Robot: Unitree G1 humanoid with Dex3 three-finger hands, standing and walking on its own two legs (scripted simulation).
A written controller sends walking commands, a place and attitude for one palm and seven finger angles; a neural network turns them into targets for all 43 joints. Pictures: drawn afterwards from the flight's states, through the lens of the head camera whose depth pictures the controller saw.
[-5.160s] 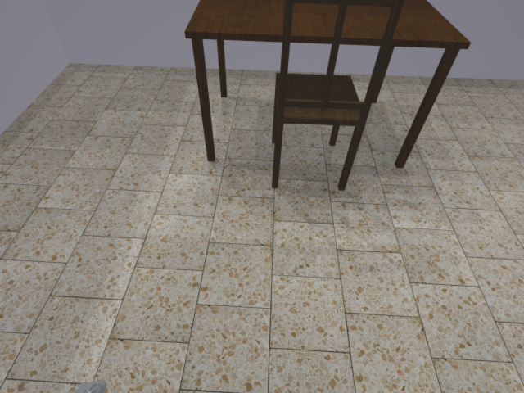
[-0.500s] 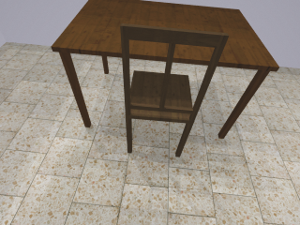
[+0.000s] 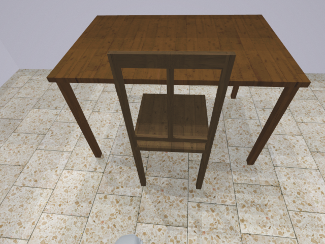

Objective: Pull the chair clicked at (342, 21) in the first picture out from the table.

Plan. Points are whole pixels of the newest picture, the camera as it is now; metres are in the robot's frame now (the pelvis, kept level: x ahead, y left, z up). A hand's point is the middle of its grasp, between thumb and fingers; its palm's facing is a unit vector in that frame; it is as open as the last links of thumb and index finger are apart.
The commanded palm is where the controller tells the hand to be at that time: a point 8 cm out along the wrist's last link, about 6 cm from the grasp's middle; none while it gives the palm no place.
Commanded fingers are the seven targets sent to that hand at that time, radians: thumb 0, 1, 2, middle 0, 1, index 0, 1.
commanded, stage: take the last steps up to it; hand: left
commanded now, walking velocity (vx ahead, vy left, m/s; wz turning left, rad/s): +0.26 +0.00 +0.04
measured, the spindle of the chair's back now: (170, 107) +0.62 +0.00 -0.06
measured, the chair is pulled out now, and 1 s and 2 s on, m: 0.00 0.00 0.00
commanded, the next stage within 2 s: come to a stop and stand still in 0.26 s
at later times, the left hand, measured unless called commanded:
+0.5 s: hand (98, 243) +0.17 +0.21 -0.19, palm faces +0.07 -0.98 -0.16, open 7.4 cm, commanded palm none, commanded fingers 0.00 0.90 0.90 -0.20 -0.30 -0.20 -0.30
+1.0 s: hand (108, 232) +0.19 +0.18 -0.16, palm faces +0.05 -0.96 -0.27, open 7.3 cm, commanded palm none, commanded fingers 0.00 0.90 0.90 -0.20 -0.30 -0.20 -0.30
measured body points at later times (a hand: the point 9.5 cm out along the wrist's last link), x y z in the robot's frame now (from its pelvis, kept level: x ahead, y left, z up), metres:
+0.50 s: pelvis +0.15 +0.04 -0.01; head +0.16 +0.07 +0.44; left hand +0.16 +0.26 -0.18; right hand +0.23 -0.19 -0.14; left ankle +0.17 +0.12 -0.75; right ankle +0.16 -0.10 -0.69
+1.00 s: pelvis +0.15 -0.01 +0.00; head +0.18 -0.04 +0.44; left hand +0.19 +0.23 -0.14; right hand +0.17 -0.24 -0.18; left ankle +0.09 +0.14 -0.68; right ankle +0.17 -0.10 -0.75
